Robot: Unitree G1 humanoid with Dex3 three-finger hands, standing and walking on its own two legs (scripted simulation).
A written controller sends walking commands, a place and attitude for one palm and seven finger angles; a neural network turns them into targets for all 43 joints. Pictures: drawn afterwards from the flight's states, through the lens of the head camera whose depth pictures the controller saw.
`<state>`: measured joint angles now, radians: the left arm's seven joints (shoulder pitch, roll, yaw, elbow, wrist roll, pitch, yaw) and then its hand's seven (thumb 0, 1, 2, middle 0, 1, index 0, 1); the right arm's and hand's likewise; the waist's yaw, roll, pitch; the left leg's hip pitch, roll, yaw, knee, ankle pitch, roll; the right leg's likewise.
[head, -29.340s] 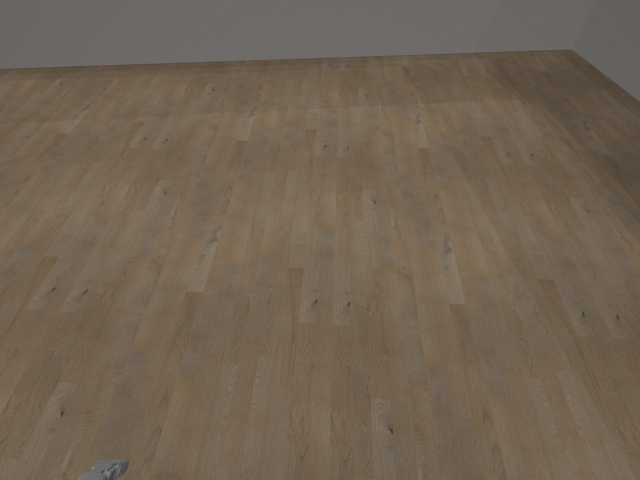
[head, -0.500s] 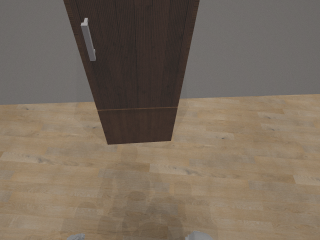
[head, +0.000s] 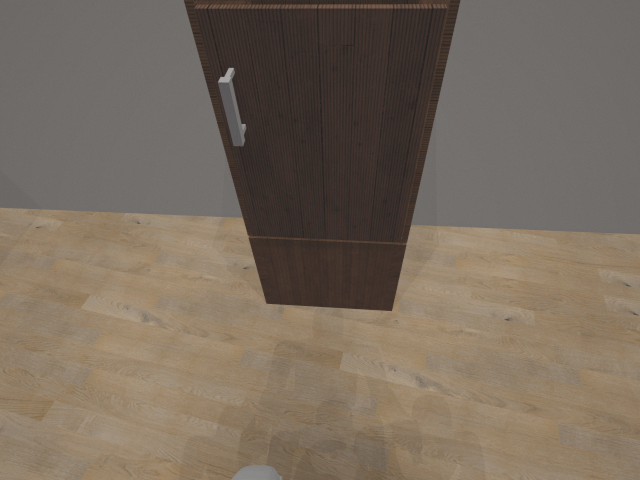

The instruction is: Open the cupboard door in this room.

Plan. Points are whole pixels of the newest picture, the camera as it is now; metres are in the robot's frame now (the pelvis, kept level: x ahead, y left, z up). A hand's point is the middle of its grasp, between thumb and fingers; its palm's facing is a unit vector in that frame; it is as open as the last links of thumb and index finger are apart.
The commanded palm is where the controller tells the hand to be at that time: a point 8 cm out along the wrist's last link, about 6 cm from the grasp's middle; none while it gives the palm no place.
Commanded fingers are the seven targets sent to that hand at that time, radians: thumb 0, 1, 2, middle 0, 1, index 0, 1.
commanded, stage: take the last steps up to it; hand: left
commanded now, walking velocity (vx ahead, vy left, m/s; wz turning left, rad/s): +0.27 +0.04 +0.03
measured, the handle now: (234, 108) +0.74 +0.24 +0.06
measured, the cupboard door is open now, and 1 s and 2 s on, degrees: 0 0 0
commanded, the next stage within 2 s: come to a stop and stand still in 0.46 s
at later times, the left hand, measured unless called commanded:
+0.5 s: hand (175, 451) +0.18 +0.25 -0.18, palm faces +0.04 -0.98 -0.18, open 7.3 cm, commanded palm none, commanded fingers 0.00 0.90 0.90 -0.20 -0.30 -0.20 -0.30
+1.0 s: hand (186, 400) +0.26 +0.26 -0.20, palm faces +0.00 -0.98 -0.21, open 7.3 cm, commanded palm none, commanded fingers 0.00 0.90 0.90 -0.20 -0.30 -0.20 -0.30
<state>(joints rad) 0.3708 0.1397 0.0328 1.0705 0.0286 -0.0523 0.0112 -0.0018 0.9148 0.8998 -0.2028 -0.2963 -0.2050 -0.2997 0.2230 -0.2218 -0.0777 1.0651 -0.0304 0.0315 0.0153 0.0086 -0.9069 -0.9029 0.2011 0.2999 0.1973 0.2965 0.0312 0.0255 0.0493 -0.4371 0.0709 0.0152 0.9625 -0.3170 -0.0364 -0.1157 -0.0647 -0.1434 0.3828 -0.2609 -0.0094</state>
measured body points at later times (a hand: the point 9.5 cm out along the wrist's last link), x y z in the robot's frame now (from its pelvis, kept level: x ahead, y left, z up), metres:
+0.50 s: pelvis +0.12 +0.07 -0.01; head +0.14 +0.08 +0.44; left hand +0.18 +0.30 -0.16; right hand +0.13 -0.17 -0.16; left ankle +0.06 +0.16 -0.75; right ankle +0.19 -0.06 -0.70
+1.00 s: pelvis +0.17 +0.08 -0.02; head +0.21 +0.09 +0.42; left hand +0.26 +0.31 -0.18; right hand +0.22 -0.17 -0.17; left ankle +0.18 +0.19 -0.74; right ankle +0.25 -0.06 -0.75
